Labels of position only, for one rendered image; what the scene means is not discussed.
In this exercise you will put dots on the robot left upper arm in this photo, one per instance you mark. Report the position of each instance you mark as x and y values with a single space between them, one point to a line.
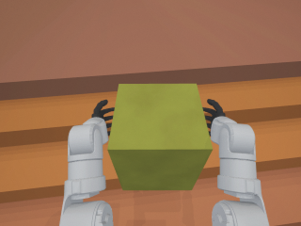
94 213

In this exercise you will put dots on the carton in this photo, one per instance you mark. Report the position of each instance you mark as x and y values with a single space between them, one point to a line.
159 138

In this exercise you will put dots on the robot left forearm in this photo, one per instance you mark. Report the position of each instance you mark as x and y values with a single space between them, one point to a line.
85 167

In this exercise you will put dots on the right robot hand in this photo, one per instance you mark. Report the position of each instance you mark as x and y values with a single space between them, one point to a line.
218 112

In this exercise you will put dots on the robot right forearm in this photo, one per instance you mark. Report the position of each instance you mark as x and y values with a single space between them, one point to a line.
237 167

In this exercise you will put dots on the left robot hand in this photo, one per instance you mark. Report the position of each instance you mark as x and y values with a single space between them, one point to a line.
98 113

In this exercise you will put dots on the robot right upper arm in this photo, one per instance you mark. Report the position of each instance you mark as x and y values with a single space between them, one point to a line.
238 213

